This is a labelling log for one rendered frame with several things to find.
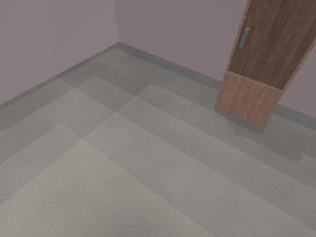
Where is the cupboard door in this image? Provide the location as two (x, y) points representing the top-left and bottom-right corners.
(228, 0), (316, 90)

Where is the handle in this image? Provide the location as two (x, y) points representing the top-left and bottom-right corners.
(239, 27), (250, 48)

